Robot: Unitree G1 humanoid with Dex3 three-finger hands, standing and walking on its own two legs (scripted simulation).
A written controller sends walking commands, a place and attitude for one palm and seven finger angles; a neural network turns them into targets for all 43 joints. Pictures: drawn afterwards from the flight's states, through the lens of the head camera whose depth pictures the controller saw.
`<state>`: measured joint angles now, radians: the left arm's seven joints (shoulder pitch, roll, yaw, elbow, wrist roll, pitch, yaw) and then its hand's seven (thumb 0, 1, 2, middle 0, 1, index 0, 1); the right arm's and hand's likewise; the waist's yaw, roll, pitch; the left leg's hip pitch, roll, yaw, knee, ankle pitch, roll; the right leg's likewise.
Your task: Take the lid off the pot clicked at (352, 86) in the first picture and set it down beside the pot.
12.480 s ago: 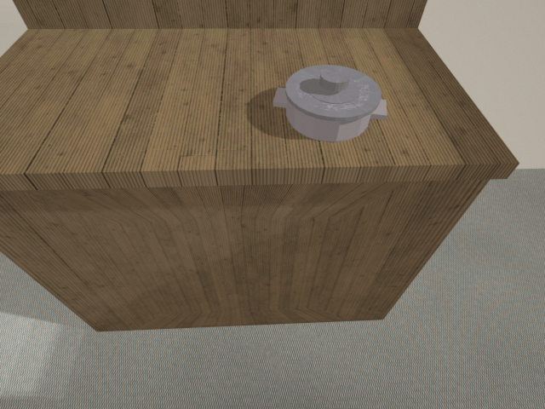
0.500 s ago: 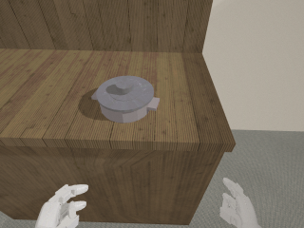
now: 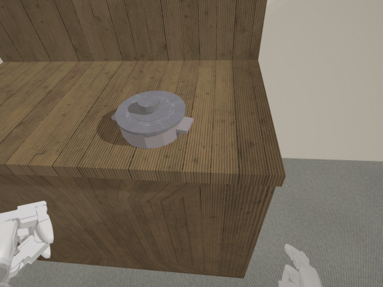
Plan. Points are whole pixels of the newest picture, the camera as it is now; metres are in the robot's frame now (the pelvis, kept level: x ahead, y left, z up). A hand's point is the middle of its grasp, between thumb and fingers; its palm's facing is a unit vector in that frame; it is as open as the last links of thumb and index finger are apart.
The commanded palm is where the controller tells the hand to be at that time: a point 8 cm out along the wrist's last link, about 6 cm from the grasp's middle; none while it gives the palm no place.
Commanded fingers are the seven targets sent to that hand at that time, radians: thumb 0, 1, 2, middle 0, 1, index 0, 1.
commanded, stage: raise the hand higher, near the body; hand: left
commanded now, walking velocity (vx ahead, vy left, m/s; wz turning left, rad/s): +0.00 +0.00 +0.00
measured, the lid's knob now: (149, 103) +0.49 +0.17 +0.15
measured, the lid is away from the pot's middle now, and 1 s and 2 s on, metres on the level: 0.00 0.00 0.00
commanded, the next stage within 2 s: reach forward and open the fingers in 0.66 s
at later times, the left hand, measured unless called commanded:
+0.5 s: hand (35, 203) +0.17 +0.25 +0.19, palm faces +0.40 -0.80 -0.44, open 3.1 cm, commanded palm +0.12 +0.29 +0.21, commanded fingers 0.00 0.90 0.90 -1.30 -1.50 -1.30 -1.50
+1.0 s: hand (15, 178) +0.20 +0.28 +0.22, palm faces +0.32 -0.10 -0.94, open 2.9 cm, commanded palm +0.16 +0.29 +0.25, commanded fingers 0.00 0.55 1.17 -1.22 -1.04 -1.22 -1.04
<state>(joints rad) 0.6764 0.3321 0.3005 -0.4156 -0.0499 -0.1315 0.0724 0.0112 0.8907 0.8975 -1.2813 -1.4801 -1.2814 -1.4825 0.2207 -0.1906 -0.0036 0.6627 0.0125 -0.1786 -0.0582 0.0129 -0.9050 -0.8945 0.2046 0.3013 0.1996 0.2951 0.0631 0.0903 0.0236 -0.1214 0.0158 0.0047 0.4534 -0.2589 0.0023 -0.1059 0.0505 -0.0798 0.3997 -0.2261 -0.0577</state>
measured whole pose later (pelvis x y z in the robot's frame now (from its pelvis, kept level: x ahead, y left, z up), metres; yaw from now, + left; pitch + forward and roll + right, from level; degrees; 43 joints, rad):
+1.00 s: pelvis -0.01 +0.04 -0.01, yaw -1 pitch -1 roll +0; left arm 0.39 0.68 0.30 -0.67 0.57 0.11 0.02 0.00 0.77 0.99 -1.28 -1.34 -1.28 -1.34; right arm 0.11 -0.28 0.03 0.53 0.03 0.07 0.01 0.01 -0.91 -0.89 0.20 0.30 0.20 0.30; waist 0.11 0.12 0.00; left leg -0.23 -0.04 0.05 0.51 -0.27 0.06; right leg -0.25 -0.01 -0.04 0.51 -0.25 0.00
